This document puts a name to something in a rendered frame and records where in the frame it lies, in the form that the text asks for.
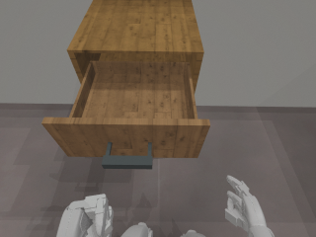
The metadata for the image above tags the drawer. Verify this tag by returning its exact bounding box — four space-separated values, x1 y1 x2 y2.
41 60 210 158

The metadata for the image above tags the right robot hand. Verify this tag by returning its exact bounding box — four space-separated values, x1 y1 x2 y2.
225 175 267 233

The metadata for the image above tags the left robot hand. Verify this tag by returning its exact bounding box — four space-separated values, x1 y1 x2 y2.
56 194 114 237

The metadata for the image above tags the cabinet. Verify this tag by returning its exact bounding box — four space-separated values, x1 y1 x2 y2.
67 0 204 94

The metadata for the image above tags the handle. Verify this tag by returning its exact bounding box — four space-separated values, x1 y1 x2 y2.
102 142 153 170

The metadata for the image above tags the robot right forearm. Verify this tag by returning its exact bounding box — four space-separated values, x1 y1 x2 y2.
247 225 275 237

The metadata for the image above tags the left robot thigh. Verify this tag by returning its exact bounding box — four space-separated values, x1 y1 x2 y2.
120 225 153 237

